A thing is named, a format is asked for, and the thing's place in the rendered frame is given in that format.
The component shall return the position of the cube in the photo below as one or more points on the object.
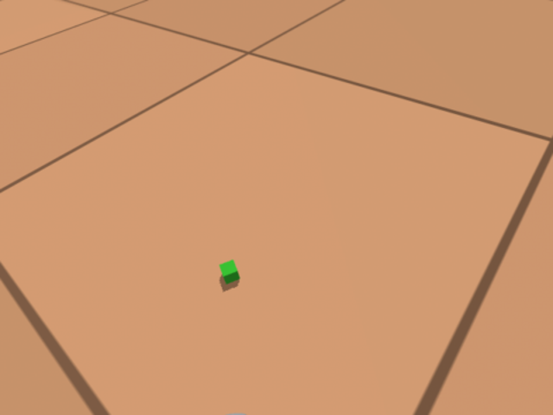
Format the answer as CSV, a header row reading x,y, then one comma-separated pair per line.
x,y
229,271

